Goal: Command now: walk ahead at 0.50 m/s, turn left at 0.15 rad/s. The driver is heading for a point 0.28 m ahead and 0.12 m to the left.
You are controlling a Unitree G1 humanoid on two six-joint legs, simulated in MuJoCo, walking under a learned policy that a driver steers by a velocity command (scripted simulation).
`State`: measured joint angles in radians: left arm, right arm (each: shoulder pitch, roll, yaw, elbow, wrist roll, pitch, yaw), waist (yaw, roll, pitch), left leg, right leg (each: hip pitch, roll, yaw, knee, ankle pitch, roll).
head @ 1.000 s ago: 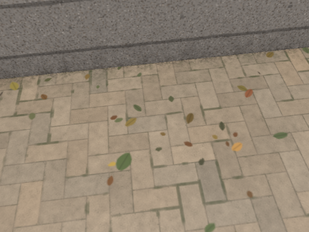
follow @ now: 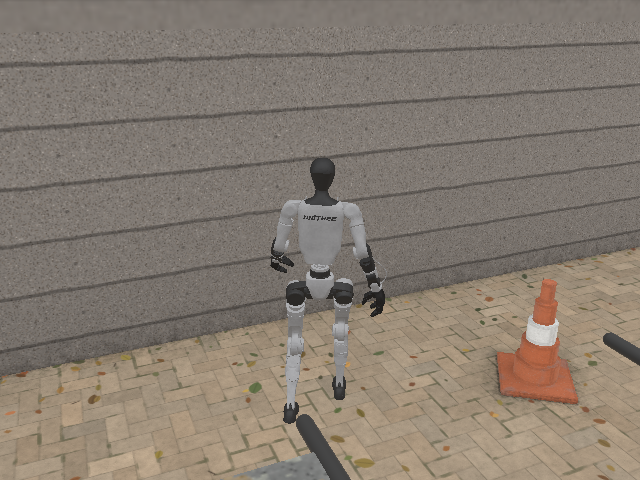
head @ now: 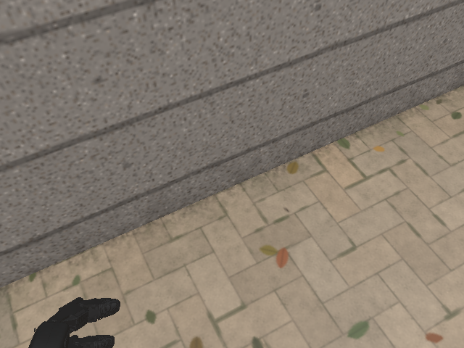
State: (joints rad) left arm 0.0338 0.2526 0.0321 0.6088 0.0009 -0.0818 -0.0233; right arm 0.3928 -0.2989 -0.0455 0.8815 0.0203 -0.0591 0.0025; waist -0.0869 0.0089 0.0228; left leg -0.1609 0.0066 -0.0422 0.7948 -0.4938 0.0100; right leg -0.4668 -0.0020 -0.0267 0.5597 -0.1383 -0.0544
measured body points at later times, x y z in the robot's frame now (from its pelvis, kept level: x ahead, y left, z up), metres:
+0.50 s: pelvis +0.21 +0.03 +0.01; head +0.25 +0.05 +0.45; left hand +0.27 +0.32 -0.12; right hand +0.43 -0.20 -0.09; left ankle +0.29 +0.14 -0.73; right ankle +0.11 -0.12 -0.67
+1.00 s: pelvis +0.27 -0.01 +0.01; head +0.28 -0.01 +0.46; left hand +0.33 +0.26 -0.12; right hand +0.41 -0.25 -0.12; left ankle +0.30 +0.14 -0.73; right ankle +0.29 -0.13 -0.73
